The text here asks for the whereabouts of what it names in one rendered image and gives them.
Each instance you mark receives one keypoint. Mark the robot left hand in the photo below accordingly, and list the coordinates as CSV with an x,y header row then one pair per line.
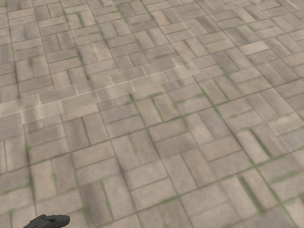
x,y
53,221

